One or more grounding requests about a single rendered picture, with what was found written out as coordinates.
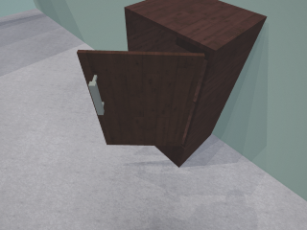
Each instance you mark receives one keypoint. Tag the handle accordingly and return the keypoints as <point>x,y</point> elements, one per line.
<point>95,94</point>

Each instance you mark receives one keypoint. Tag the cupboard door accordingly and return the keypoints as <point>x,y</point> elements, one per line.
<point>147,96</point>

